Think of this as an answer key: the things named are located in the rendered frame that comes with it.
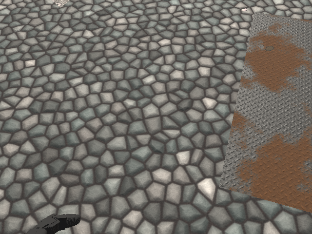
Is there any robot left hand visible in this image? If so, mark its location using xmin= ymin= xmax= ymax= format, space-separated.
xmin=24 ymin=214 xmax=81 ymax=234

